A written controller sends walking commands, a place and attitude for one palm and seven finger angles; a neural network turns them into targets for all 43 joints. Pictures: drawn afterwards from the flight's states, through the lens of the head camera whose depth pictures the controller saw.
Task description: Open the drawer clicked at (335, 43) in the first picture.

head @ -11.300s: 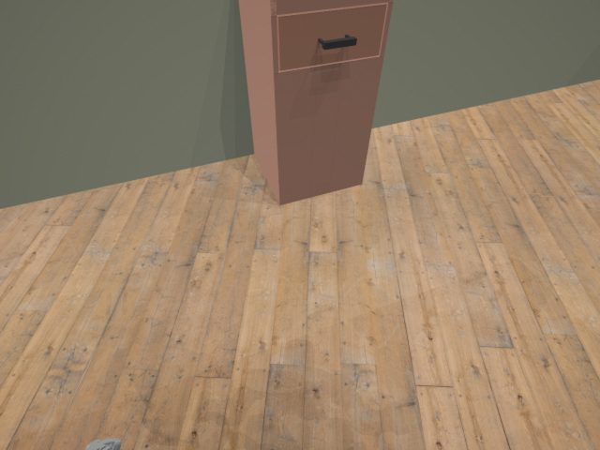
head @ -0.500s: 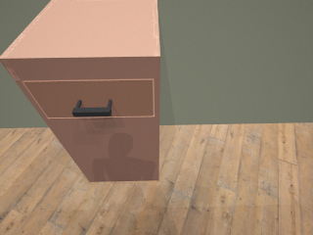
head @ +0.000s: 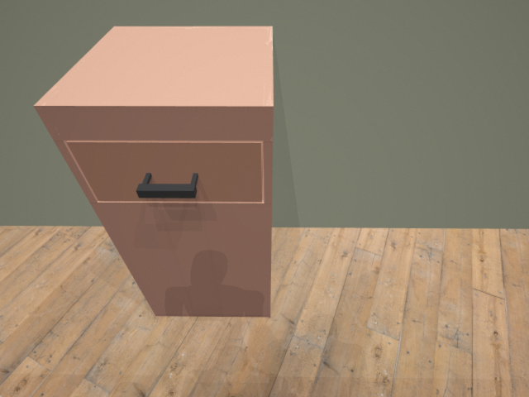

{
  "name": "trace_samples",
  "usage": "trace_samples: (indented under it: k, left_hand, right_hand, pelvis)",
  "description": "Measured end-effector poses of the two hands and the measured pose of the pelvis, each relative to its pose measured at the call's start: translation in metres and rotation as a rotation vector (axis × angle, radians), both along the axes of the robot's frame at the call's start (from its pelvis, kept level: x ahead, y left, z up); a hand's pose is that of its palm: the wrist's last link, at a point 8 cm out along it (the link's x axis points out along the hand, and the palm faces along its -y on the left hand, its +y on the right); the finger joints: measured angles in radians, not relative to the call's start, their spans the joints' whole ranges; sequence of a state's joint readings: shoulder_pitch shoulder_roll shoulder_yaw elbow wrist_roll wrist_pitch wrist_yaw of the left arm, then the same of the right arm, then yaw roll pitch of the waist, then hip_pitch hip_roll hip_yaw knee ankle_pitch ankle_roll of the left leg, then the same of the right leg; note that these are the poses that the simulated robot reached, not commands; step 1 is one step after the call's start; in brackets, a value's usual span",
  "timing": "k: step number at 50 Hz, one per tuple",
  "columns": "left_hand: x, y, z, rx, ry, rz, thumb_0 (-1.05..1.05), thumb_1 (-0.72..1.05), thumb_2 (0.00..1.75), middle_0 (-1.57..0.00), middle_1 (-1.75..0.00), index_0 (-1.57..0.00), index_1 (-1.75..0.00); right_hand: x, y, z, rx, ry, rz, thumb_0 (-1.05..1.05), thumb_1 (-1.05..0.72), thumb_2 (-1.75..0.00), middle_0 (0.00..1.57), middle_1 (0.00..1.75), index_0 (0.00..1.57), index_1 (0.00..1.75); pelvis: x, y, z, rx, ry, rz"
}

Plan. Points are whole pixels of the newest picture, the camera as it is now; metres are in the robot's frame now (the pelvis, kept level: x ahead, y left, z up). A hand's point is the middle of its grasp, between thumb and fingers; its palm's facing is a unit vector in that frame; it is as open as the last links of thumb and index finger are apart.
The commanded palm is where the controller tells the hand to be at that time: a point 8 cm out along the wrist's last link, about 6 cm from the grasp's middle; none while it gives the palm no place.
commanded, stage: come to a stop and stand still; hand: left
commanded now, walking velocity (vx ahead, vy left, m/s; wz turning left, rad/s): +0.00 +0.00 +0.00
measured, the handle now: (169, 184) +0.54 +0.25 -0.01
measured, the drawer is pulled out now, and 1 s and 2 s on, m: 0.00 0.00 0.00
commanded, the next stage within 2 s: look again from close up in 0.16 s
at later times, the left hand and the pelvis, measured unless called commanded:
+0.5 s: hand out of the picture -0.01 +0.14 -0.18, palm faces +0.03 -0.99 -0.15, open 7.3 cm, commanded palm none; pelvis +0.01 -0.01 +0.00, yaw +0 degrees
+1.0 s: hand out of the picture +0.11 +0.20 -0.10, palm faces -0.13 -0.81 -0.58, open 7.4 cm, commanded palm +0.13 +0.19 -0.04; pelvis +0.02 +0.00 -0.01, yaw +0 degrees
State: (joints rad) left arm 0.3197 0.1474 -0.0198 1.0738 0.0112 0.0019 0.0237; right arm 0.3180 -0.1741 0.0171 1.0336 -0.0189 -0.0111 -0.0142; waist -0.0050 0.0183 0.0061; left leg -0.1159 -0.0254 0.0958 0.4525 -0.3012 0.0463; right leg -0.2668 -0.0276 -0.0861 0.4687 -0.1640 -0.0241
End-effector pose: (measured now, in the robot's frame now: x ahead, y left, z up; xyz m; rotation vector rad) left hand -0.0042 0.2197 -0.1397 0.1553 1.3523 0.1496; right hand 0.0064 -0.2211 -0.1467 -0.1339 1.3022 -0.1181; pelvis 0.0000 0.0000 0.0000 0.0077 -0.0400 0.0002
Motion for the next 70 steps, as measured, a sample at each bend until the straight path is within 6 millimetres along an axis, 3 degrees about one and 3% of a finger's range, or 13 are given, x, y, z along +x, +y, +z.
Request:
trace_samples:
  k: [8, 19, 26, 43, 46, 50, 53, 56, 59, 62, 66, 70]
  left_hand:
    - [-0.020, -0.019, -0.003, -0.033, 0.056, 0.023, 0.01, 0.91, 0.90, -0.20, -0.30, -0.20, -0.30]
    - [-0.018, -0.032, -0.007, -0.055, 0.073, 0.023, 0.02, 0.92, 0.90, -0.20, -0.30, -0.20, -0.30]
    - [-0.013, -0.030, -0.007, -0.048, 0.068, 0.029, 0.02, 0.92, 0.90, -0.20, -0.30, -0.20, -0.30]
    - [-0.005, -0.030, -0.007, -0.049, 0.075, 0.038, 0.02, 0.92, 0.90, -0.20, -0.30, -0.20, -0.30]
    - [0.028, -0.008, 0.019, 0.105, -0.054, -0.127, 0.07, 0.97, 0.90, -0.21, -0.31, -0.21, -0.30]
    - [0.107, 0.013, 0.082, 0.385, -0.387, -0.332, 0.09, 0.94, 0.88, -0.21, -0.33, -0.21, -0.32]
    - [0.172, -0.002, 0.128, 0.618, -0.650, -0.585, 0.07, 0.87, 0.86, -0.21, -0.36, -0.21, -0.35]
    - [0.211, -0.030, 0.160, 0.807, -0.870, -0.756, 0.05, 0.80, 0.84, -0.21, -0.39, -0.21, -0.39]
    - [0.214, -0.056, 0.164, 0.858, -0.980, -0.858, 0.03, 0.73, 0.81, -0.21, -0.43, -0.21, -0.43]
    - [0.196, -0.068, 0.153, 0.872, -0.980, -0.920, 0.02, 0.65, 0.78, -0.21, -0.48, -0.22, -0.47]
    - [0.166, -0.057, 0.136, 0.959, -0.867, -0.952, 0.01, 0.54, 0.74, -0.23, -0.54, -0.24, -0.53]
    - [0.163, -0.032, 0.134, 1.091, -0.784, -0.971, 0.01, 0.44, 0.70, -0.25, -0.60, -0.25, -0.59]
  right_hand:
    - [-0.035, 0.003, -0.001, 0.017, 0.112, -0.018, 0.01, -0.91, -0.89, 0.20, 0.29, 0.20, 0.30]
    - [-0.062, 0.012, 0.000, 0.035, 0.193, -0.052, 0.01, -0.91, -0.89, 0.20, 0.29, 0.20, 0.30]
    - [-0.056, 0.017, 0.000, 0.045, 0.189, -0.051, 0.01, -0.91, -0.89, 0.20, 0.29, 0.20, 0.30]
    - [-0.019, 0.015, -0.001, 0.032, 0.135, -0.033, 0.01, -0.91, -0.89, 0.20, 0.29, 0.20, 0.30]
    - [0.005, 0.002, 0.003, -0.017, -0.036, -0.044, 0.02, -0.93, -0.89, 0.20, 0.30, 0.20, 0.30]
    - [0.060, -0.026, 0.011, -0.075, -0.335, -0.036, 0.04, -0.94, -0.89, 0.20, 0.30, 0.20, 0.30]
    - [0.113, -0.043, 0.026, -0.105, -0.525, 0.040, 0.04, -0.93, -0.89, 0.20, 0.29, 0.20, 0.30]
    - [0.166, -0.052, 0.050, -0.116, -0.649, 0.092, 0.03, -0.93, -0.89, 0.20, 0.29, 0.20, 0.30]
    - [0.211, -0.054, 0.075, -0.095, -0.708, 0.130, 0.02, -0.92, -0.89, 0.20, 0.29, 0.20, 0.30]
    - [0.248, -0.046, 0.094, -0.069, -0.738, 0.199, 0.02, -0.92, -0.89, 0.20, 0.29, 0.20, 0.30]
    - [0.283, -0.026, 0.098, -0.030, -0.749, 0.290, 0.01, -0.91, -0.90, 0.20, 0.29, 0.20, 0.30]
    - [0.296, -0.003, 0.083, 0.020, -0.729, 0.344, 0.01, -0.91, -0.90, 0.20, 0.29, 0.20, 0.30]
  pelvis:
    - [0.000, -0.006, 0.001, 0.000, 0.006, 0.007]
    - [0.004, -0.011, 0.002, -0.003, 0.008, 0.007]
    - [0.008, -0.011, 0.002, -0.005, 0.010, 0.008]
    - [0.019, -0.009, 0.002, -0.010, 0.020, 0.005]
    - [0.020, -0.008, -0.002, 0.006, 0.021, -0.020]
    - [0.021, -0.004, -0.007, 0.017, 0.049, -0.002]
    - [0.017, -0.004, -0.013, 0.019, 0.089, 0.002]
    - [0.018, -0.006, -0.018, 0.024, 0.122, -0.032]
    - [0.020, -0.011, -0.021, 0.035, 0.148, -0.065]
    - [0.022, -0.017, -0.023, 0.040, 0.159, -0.074]
    - [0.025, -0.025, -0.028, 0.038, 0.181, -0.074]
    - [0.026, -0.031, -0.033, 0.033, 0.192, -0.053]
